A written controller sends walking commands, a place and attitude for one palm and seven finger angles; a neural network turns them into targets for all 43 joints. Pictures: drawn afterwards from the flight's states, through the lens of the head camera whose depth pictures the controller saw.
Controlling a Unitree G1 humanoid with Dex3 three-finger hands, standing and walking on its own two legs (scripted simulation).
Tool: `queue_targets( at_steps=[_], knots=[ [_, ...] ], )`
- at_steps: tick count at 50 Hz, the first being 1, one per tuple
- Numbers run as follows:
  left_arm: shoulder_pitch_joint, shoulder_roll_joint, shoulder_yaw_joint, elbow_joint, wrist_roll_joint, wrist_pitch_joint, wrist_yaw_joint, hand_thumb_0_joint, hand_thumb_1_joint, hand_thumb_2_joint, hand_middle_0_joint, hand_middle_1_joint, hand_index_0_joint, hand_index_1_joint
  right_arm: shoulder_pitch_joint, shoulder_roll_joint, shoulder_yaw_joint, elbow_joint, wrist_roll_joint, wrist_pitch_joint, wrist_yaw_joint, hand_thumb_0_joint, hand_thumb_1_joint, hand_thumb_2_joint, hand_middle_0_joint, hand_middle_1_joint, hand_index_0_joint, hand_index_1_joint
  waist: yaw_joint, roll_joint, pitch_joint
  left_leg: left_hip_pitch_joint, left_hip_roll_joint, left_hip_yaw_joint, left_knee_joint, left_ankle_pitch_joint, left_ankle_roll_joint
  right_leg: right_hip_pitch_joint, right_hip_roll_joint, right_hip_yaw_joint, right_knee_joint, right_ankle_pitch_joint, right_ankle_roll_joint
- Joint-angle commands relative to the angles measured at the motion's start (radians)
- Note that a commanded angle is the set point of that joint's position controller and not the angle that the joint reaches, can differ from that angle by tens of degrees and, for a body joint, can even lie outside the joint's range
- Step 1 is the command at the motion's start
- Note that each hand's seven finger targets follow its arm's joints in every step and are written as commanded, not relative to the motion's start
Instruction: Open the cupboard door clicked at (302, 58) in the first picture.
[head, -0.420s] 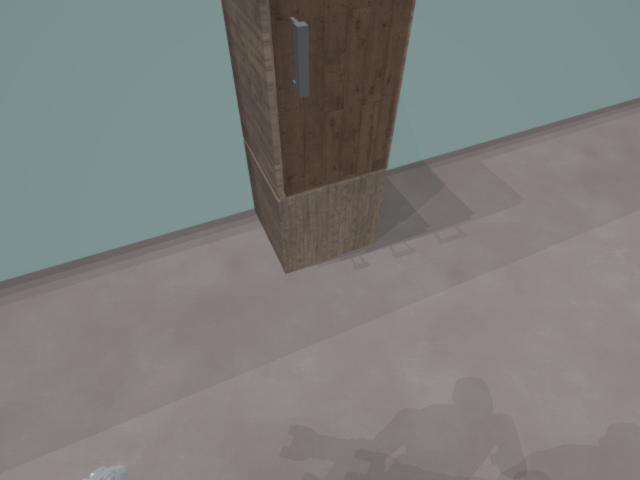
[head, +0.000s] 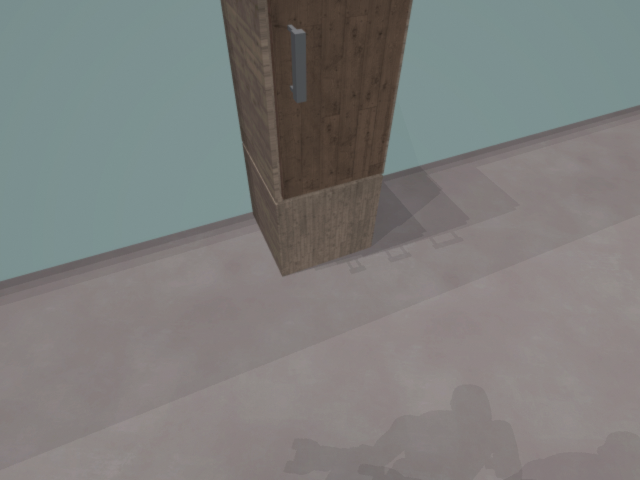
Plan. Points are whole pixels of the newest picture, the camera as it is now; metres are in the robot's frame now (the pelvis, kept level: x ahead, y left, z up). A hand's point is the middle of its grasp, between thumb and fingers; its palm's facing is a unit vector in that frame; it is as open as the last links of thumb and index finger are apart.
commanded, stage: stand and wait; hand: left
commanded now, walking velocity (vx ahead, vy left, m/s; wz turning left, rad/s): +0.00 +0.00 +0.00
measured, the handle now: (295, 64) +0.97 +0.12 +0.09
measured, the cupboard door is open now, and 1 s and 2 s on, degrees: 0 0 0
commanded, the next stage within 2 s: look at it before walking up in 0.40 s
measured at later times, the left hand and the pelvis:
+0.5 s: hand out of the picture +0.06 +0.24 -0.15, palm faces -0.04 -0.94 -0.33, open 7.4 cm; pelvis -0.01 +0.00 +0.00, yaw +0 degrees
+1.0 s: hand out of the picture +0.06 +0.24 -0.15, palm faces -0.04 -0.94 -0.33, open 7.4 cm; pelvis -0.01 +0.00 +0.00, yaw +0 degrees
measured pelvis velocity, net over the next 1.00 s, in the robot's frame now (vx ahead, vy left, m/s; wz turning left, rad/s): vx -0.01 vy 0.00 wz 0.00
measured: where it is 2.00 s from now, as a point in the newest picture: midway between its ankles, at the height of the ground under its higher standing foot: outside the picture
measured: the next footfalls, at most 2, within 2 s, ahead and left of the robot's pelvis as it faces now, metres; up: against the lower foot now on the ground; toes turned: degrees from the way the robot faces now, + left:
left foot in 1.94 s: +0.02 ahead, +0.12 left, +0.00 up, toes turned -25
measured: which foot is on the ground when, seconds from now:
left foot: down 0.00-1.00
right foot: down 0.00-1.00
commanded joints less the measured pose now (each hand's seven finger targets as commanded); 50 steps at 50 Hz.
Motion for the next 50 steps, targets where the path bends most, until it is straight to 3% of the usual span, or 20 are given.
queue_targets(
  at_steps=[1, 20, 50],
  knots=[
    [-0.05, 0.216, 0.053, -0.058, 0.0, -0.027, 0.017, 0.0, 0.9, 0.9, -0.2, -0.3, -0.2, -0.3, -0.056, -0.199, -0.046, -0.053, 0.0, -0.029, -0.017, 0.0, -0.9, -0.9, 0.2, 0.3, 0.2, 0.3, -0.001, -0.002, -0.059, 0.004, 0.106, -0.073, -0.064, 0.182, 0.035, 0.006, -0.112, 0.098, -0.079, 0.204, -0.038],
    [-0.047, 0.217, 0.05, -0.021, 0.001, -0.025, 0.014, 0.0, 0.9, 0.9, -0.2, -0.3, -0.2, -0.3, -0.023, -0.207, -0.04, -0.004, 0.001, -0.027, -0.013, 0.0, -0.9, -0.9, 0.2, 0.3, 0.2, 0.3, -0.003, -0.008, -0.034, -0.008, 0.11, -0.087, -0.102, 0.103, 0.03, -0.018, -0.108, 0.115, -0.127, 0.073, -0.036],
    [-0.042, 0.22, 0.051, -0.019, 0.002, -0.029, 0.015, 0.0, 0.9, 0.9, -0.2, -0.3, -0.2, -0.3, -0.035, -0.211, -0.039, -0.003, 0.003, -0.029, -0.014, 0.0, -0.9, -0.9, 0.2, 0.3, 0.2, 0.3, -0.001, 0.009, -0.048, 0.022, 0.117, -0.083, -0.11, 0.163, 0.028, 0.003, -0.109, 0.108, -0.129, 0.162, -0.033]
  ],
)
